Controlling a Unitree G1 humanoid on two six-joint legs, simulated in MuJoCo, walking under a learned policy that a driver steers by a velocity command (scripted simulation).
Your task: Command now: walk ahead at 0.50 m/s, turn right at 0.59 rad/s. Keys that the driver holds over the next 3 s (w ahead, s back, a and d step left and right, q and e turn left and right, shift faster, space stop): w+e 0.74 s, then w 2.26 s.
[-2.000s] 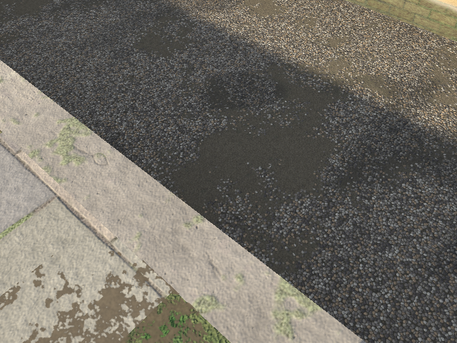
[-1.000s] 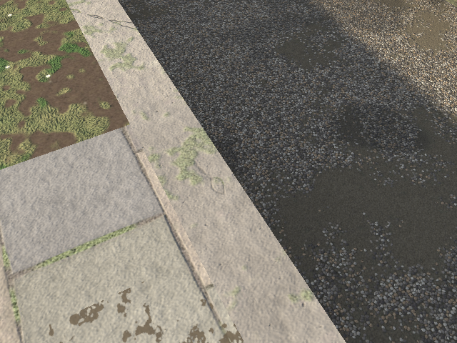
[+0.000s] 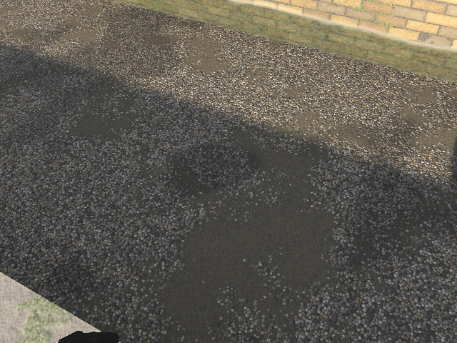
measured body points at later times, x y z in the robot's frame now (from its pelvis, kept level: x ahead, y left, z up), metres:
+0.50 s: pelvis +0.03 +0.06 +0.02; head +0.04 +0.06 +0.47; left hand +0.27 +0.26 -0.07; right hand +0.16 -0.22 -0.06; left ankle +0.12 +0.15 -0.71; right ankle +0.03 -0.06 -0.69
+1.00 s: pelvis +0.01 +0.06 +0.02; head +0.01 +0.06 +0.47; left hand +0.29 +0.14 -0.06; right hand +0.04 -0.23 -0.06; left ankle +0.10 +0.13 -0.71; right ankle -0.04 -0.03 -0.71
